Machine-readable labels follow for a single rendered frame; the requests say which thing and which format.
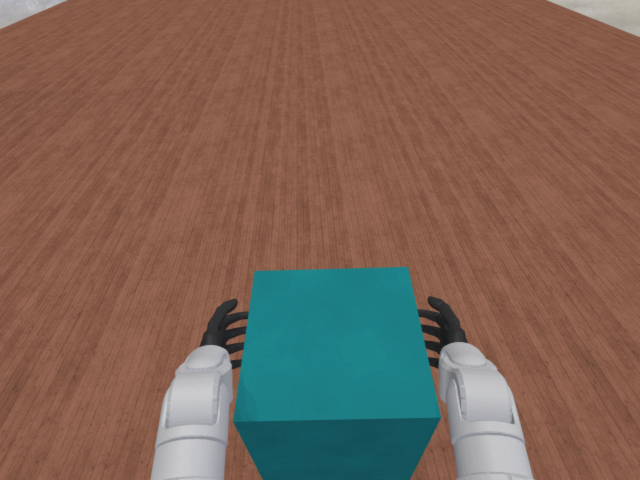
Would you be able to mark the robot left hand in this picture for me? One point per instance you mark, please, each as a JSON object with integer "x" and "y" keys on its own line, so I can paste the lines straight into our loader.
{"x": 216, "y": 333}

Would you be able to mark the carton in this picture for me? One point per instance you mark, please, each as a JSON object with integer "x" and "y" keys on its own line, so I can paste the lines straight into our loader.
{"x": 335, "y": 381}

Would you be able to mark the robot right forearm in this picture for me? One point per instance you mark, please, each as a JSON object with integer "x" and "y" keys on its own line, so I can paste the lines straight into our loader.
{"x": 484, "y": 425}

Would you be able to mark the robot right hand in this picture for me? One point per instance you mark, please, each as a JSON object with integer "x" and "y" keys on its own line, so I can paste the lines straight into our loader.
{"x": 449, "y": 332}

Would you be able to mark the robot left forearm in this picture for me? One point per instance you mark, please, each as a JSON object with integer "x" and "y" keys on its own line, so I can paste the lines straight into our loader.
{"x": 193, "y": 428}

